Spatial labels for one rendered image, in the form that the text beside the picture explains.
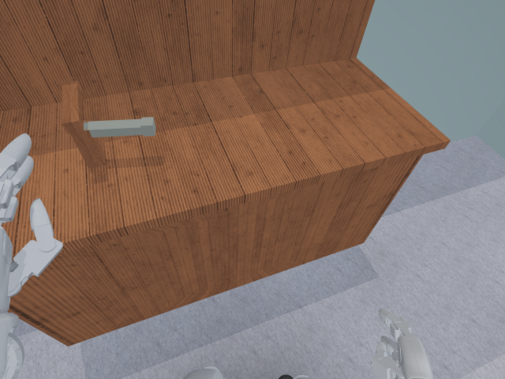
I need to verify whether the left robot forearm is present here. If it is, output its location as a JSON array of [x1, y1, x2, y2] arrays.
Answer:
[[0, 313, 24, 379]]

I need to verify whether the robot left shin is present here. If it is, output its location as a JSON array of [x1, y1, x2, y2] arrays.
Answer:
[[205, 366, 220, 373]]

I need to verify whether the tap lever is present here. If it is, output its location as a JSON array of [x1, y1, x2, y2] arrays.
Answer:
[[84, 117, 156, 137]]

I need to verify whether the right robot hand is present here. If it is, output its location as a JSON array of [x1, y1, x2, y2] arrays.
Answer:
[[371, 309, 434, 379]]

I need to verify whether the counter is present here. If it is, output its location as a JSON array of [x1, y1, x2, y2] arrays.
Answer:
[[0, 0, 451, 346]]

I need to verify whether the left robot hand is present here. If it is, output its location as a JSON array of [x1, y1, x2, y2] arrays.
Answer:
[[0, 133, 63, 313]]

